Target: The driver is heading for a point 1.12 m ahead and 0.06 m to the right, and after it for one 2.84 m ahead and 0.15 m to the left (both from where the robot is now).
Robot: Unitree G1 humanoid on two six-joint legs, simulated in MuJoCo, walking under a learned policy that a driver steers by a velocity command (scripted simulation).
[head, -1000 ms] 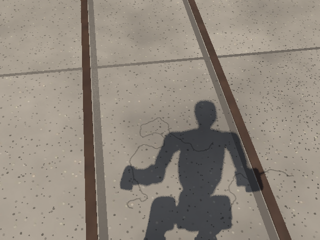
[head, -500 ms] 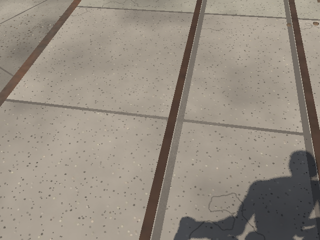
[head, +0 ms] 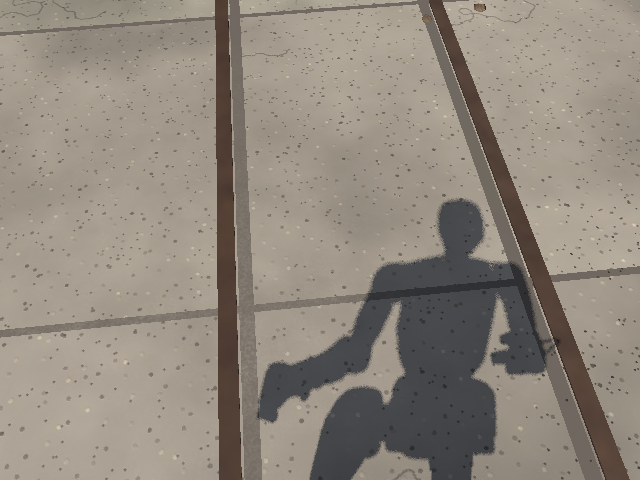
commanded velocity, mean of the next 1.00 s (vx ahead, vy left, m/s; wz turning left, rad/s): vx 0.75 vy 0.00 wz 0.01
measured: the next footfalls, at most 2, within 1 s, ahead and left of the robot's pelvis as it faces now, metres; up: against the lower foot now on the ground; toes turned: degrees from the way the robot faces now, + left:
right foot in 0.24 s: +0.25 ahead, -0.12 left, +0.00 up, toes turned -18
left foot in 0.76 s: +0.72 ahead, -0.07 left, +0.00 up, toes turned -4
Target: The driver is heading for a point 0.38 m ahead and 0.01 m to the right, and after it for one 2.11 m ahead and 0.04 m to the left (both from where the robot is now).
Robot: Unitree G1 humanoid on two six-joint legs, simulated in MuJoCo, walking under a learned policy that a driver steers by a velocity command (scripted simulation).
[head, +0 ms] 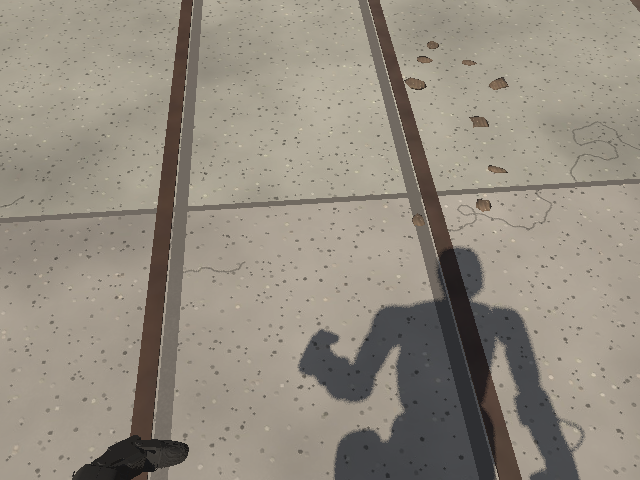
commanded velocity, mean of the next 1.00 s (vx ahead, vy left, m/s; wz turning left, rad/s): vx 1.00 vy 0.00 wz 0.14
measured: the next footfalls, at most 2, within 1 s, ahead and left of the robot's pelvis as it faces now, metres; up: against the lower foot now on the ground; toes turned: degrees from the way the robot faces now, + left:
right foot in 0.20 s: +0.43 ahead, -0.15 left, +0.00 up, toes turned +11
left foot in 0.64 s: +0.79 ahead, +0.15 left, +0.00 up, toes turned +17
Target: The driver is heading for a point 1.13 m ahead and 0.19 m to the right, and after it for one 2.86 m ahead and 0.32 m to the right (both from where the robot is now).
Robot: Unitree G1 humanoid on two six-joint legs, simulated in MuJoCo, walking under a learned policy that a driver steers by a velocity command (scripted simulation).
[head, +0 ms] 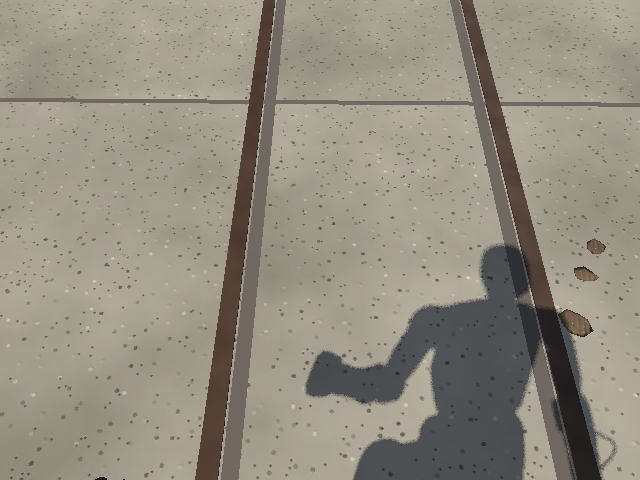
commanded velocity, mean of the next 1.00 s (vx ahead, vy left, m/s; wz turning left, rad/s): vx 1.00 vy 0.00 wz -0.44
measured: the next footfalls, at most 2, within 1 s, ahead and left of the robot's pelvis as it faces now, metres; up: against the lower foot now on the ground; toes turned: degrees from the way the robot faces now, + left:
right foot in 0.08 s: +0.29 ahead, -0.04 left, +0.00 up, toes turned -8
left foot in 0.50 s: +0.74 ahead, +0.03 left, +0.00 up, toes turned -26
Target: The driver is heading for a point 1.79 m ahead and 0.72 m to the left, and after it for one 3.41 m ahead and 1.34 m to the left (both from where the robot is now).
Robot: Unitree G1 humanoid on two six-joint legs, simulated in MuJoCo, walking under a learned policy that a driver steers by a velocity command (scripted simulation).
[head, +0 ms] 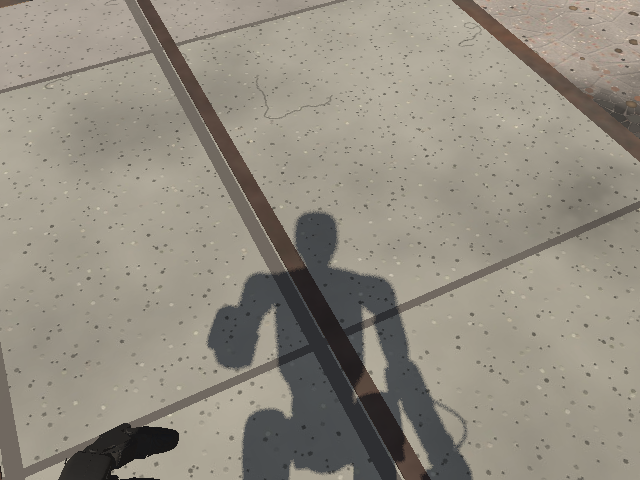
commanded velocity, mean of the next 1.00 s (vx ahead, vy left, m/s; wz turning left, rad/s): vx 1.00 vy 0.00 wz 0.71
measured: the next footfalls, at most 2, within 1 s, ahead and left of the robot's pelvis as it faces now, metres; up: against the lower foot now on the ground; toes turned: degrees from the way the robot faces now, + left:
left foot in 0.38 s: +0.55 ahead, +0.12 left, +0.00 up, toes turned +22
right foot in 0.82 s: +1.00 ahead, +0.18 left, +0.00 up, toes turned +41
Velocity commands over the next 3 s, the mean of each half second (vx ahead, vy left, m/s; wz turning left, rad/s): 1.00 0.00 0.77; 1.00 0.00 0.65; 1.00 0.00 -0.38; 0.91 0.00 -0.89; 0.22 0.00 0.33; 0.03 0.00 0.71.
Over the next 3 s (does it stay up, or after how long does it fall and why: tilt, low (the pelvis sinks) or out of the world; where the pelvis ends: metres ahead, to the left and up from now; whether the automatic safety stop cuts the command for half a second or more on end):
stays up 1.93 0.79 0.02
